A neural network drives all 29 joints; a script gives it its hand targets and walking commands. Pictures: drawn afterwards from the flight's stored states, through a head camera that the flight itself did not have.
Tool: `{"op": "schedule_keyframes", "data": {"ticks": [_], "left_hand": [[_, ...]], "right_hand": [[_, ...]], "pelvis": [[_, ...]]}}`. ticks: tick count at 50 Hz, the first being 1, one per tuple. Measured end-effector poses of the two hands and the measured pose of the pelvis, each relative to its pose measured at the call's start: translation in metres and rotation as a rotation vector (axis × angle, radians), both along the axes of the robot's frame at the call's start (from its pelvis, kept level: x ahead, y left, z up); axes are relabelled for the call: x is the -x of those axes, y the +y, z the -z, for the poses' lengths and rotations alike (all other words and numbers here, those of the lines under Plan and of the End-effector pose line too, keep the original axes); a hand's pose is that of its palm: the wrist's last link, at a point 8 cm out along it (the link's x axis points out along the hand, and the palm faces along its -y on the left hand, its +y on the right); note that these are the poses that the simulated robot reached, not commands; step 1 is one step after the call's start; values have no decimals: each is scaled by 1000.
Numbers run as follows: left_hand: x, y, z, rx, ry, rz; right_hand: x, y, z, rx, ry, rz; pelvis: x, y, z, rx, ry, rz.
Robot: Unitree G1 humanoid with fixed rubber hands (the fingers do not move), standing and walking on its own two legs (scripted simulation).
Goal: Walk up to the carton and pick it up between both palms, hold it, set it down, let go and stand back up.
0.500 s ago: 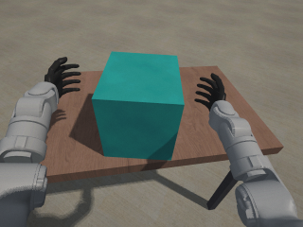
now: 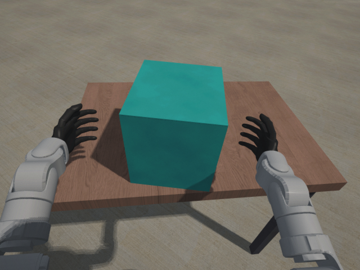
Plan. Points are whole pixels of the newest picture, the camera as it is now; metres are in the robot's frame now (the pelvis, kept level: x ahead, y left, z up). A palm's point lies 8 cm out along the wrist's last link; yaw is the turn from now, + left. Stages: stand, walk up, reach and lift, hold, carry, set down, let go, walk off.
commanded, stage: set down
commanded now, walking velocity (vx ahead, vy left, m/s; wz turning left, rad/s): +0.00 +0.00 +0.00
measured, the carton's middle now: (176, 124) +0.49 -0.01 +0.07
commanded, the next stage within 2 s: let go in 1.86 s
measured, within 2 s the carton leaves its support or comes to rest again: neither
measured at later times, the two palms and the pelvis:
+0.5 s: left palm (53, 180) +0.29 +0.25 +0.10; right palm (272, 191) +0.26 -0.20 +0.09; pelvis +0.02 +0.01 +0.00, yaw -1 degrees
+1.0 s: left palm (50, 215) +0.24 +0.25 +0.05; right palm (267, 208) +0.24 -0.19 +0.05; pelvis +0.04 +0.00 +0.00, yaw -1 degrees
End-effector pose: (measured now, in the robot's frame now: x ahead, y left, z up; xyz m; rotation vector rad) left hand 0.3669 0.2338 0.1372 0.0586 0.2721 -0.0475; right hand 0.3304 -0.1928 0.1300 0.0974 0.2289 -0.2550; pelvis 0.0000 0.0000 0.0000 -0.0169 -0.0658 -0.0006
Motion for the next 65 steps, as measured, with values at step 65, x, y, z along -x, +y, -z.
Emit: {"op": "schedule_keyframes", "data": {"ticks": [65], "left_hand": [[149,12,113,-103,199,-66]], "right_hand": [[121,-5,116,85,202,-36]], "pelvis": [[-39,0,-1,1,-38,6]]}}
